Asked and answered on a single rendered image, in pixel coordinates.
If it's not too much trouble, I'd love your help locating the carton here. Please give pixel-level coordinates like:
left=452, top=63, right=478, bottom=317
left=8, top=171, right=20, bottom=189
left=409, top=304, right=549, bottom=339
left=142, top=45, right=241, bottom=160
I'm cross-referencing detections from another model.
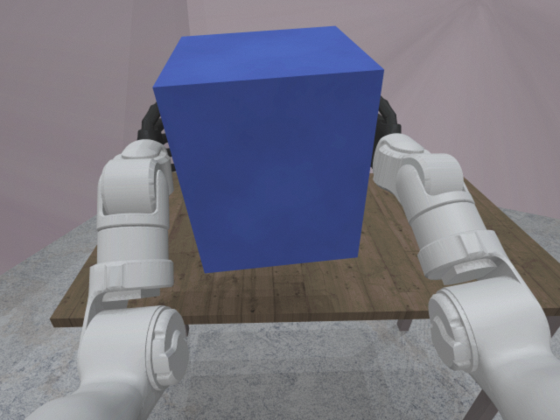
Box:
left=152, top=26, right=384, bottom=273

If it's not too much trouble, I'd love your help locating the right robot upper arm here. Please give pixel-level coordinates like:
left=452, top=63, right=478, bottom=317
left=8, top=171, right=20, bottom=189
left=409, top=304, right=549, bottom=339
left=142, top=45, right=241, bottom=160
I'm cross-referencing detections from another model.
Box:
left=428, top=276, right=560, bottom=420

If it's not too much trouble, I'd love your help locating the table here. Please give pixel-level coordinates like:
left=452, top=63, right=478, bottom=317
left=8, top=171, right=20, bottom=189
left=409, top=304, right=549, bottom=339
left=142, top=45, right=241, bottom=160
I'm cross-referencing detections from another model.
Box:
left=50, top=172, right=560, bottom=420

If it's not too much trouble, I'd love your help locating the right robot forearm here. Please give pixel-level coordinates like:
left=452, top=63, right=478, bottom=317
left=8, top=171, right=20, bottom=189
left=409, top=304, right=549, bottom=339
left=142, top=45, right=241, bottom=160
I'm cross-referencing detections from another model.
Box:
left=373, top=133, right=551, bottom=346

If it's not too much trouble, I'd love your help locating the left robot upper arm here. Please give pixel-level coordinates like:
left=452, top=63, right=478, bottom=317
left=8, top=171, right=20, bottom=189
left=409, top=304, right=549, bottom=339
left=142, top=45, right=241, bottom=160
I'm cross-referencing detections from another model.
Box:
left=25, top=305, right=190, bottom=420

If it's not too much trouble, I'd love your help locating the robot left hand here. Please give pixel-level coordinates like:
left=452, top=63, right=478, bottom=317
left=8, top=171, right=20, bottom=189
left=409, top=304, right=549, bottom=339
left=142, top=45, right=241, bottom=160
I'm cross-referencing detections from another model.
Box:
left=137, top=103, right=176, bottom=172

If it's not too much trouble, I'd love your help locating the left robot forearm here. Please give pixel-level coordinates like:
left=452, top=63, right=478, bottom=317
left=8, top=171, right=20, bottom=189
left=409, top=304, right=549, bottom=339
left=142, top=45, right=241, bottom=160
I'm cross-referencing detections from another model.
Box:
left=77, top=139, right=174, bottom=380

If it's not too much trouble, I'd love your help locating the robot right hand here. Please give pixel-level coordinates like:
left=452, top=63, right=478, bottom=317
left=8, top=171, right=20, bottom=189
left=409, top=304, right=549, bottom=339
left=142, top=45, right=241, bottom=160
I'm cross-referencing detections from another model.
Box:
left=370, top=96, right=402, bottom=169

